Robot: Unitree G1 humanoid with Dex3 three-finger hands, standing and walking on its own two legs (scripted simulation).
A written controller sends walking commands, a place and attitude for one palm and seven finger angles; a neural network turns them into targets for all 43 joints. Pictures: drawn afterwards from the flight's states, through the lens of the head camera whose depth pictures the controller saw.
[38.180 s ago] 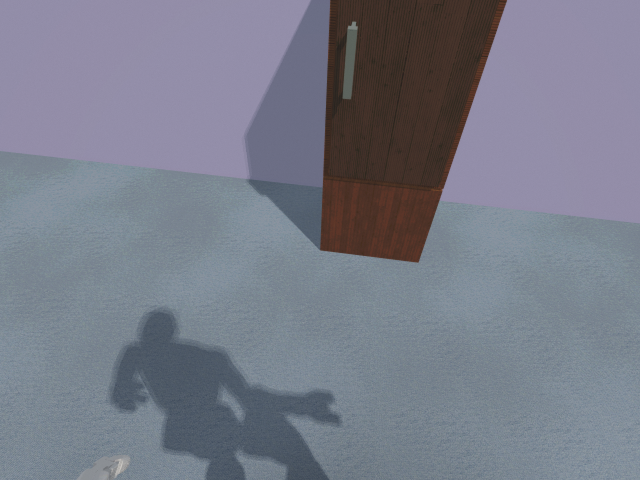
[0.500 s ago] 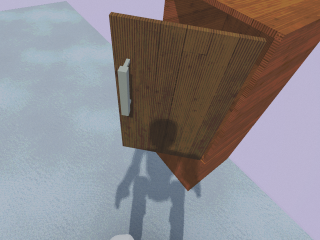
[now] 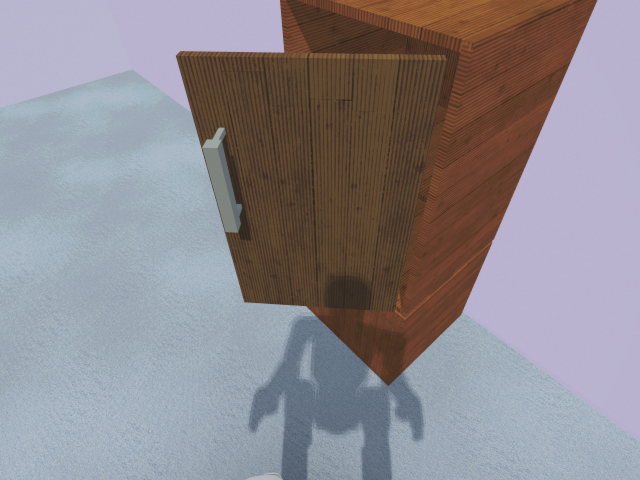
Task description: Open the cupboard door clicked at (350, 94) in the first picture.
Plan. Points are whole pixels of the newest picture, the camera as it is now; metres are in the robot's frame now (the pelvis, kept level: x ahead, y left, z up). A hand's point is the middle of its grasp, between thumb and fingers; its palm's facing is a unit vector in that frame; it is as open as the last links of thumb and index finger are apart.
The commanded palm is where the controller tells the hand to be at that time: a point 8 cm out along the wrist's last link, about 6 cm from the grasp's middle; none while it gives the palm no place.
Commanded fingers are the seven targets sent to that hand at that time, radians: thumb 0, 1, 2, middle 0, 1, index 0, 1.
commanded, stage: come to a stop and stand still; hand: left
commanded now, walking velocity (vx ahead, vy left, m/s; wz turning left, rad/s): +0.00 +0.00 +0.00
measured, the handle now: (227, 182) +0.56 +0.18 +0.08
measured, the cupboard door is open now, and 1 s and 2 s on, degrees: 44 44 44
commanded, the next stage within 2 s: look again from close up in 0.38 s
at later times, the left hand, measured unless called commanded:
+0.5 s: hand out of the picture -0.03 +0.17 -0.15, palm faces +0.03 -0.98 -0.20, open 7.4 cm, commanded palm none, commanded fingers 0.00 0.90 0.90 -0.20 -0.30 -0.20 -0.30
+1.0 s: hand out of the picture +0.01 +0.18 -0.14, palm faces -0.01 -0.97 -0.23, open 7.4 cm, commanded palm none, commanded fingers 0.00 0.90 0.90 -0.20 -0.30 -0.20 -0.30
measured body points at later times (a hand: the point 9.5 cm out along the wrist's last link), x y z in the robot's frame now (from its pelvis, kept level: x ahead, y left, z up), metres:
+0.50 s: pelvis -0.03 -0.01 +0.02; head -0.02 +0.00 +0.47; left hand -0.03 +0.23 -0.13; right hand -0.01 -0.23 -0.13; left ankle +0.01 +0.11 -0.71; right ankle -0.04 -0.12 -0.71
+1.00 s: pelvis -0.01 -0.01 +0.03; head -0.01 -0.01 +0.48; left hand +0.01 +0.23 -0.12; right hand +0.01 -0.25 -0.12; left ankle +0.01 +0.11 -0.71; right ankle -0.04 -0.12 -0.71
